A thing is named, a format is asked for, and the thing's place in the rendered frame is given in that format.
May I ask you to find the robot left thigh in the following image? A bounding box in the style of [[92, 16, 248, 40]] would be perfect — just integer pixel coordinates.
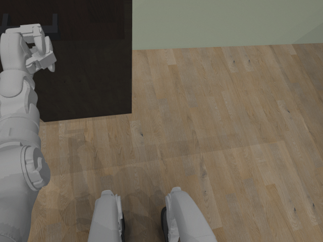
[[88, 194, 123, 242]]

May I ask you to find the drawer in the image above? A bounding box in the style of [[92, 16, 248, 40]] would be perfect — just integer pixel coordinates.
[[0, 0, 125, 41]]

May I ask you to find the robot right foot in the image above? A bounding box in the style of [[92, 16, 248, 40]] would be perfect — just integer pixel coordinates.
[[161, 207, 179, 242]]

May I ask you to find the left robot upper arm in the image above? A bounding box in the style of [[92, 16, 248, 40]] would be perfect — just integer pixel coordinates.
[[0, 145, 50, 242]]

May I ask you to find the cabinet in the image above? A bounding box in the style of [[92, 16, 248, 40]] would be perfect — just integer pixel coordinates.
[[0, 0, 132, 122]]

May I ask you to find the handle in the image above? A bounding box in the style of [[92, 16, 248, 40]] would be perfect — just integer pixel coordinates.
[[0, 14, 61, 40]]

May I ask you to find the left robot hand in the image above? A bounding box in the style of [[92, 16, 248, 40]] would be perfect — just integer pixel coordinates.
[[0, 24, 57, 78]]

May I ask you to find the robot left forearm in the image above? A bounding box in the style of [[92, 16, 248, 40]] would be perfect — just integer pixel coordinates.
[[0, 70, 41, 152]]

